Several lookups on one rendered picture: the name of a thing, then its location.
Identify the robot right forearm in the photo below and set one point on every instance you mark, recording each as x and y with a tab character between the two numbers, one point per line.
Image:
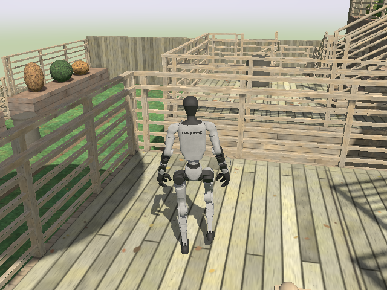
221	162

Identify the left robot hand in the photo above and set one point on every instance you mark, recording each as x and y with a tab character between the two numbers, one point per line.
161	178

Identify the robot left upper arm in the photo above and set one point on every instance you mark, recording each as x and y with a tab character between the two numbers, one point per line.
172	129

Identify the robot left forearm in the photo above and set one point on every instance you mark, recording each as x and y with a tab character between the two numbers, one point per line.
163	163

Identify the right robot thigh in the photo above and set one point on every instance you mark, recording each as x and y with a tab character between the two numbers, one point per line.
208	180

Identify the robot right upper arm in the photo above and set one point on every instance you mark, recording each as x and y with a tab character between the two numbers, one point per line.
210	126

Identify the right robot hand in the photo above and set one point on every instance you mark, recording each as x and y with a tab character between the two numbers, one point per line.
226	178

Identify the robot right foot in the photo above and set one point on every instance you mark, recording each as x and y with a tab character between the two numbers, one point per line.
210	236

